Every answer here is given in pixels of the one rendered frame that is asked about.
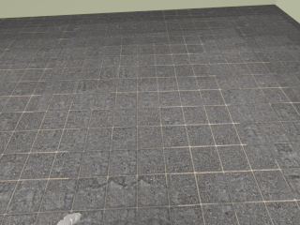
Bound left robot hand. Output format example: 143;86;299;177
57;213;82;225

